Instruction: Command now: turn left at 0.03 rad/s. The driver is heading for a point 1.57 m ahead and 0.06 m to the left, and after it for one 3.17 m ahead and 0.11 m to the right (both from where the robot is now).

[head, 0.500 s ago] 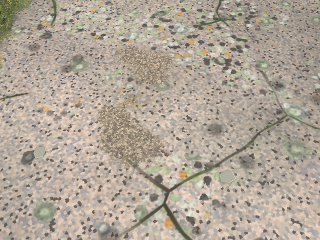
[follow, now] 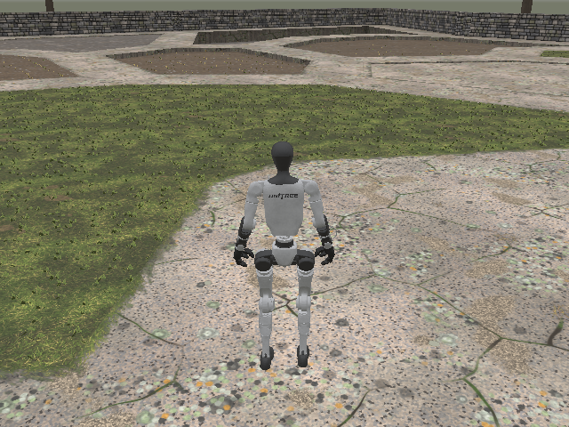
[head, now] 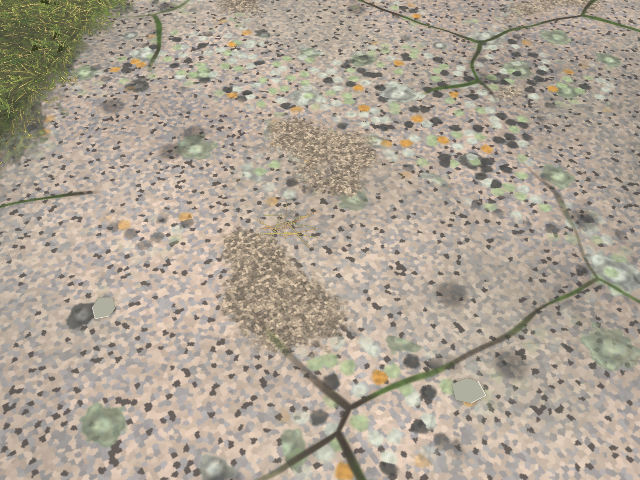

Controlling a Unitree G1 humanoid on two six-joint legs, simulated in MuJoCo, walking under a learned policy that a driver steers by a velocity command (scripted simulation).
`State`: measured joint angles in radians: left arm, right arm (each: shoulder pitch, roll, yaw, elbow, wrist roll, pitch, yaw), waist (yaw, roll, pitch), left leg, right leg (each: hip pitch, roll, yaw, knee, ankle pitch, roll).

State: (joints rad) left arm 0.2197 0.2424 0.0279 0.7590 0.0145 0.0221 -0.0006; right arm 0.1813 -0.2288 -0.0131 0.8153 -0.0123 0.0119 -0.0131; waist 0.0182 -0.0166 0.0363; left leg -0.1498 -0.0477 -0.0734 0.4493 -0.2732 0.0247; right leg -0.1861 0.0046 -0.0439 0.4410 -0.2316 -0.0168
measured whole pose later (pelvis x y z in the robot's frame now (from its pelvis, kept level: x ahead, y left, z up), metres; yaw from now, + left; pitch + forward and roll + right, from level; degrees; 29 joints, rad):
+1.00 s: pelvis +0.08 -0.04 +0.00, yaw +0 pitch +2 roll +0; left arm 0.38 0.22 0.05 1.01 0.03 -0.08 -0.01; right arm 0.18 -0.24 -0.06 0.99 -0.04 -0.06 0.04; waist 0.03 0.02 -0.03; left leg -0.46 0.01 -0.01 1.02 -0.24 0.09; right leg -0.13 0.03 -0.07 0.39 -0.30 -0.07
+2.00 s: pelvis +0.95 -0.01 +0.00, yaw +1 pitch +0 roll -2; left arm 0.41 0.27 0.06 1.02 0.02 -0.10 -0.01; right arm 0.18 -0.25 -0.03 0.86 -0.04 -0.08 0.03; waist 0.02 0.02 0.02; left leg -0.58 0.08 -0.06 1.25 -0.24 0.09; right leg -0.14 0.11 -0.11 0.38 -0.24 -0.10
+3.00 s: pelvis +1.68 +0.05 -0.01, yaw +1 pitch -1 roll +0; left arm 0.29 0.19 -0.01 1.00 0.02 -0.05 0.00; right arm 0.17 -0.20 -0.01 0.99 -0.02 0.03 -0.03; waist 0.02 0.02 0.05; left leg -0.34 0.02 -0.05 0.67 -0.32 0.00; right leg -0.31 0.07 -0.07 0.41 -0.08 -0.09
